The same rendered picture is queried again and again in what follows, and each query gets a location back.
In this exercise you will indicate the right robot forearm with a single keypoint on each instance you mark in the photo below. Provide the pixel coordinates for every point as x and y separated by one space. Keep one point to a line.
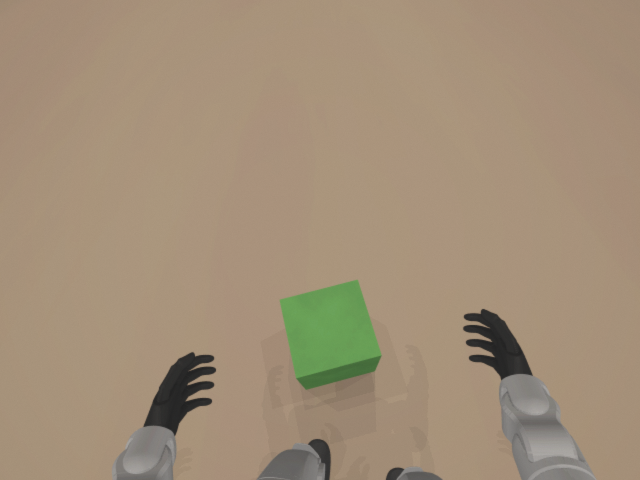
542 447

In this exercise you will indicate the left robot forearm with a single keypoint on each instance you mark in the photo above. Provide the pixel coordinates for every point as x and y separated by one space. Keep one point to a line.
149 454

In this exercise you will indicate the carton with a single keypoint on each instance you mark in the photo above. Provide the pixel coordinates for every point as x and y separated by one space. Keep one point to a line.
330 335

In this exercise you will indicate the left robot shin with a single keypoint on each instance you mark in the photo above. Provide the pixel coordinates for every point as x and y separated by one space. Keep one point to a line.
306 447

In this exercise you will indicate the left robot thigh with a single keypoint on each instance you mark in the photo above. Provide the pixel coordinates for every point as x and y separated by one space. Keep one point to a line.
294 464

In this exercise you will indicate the robot left hand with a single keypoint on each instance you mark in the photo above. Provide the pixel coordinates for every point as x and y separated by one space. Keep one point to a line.
169 405

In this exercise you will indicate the robot right hand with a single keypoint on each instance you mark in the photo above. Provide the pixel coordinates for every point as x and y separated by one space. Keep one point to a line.
509 358

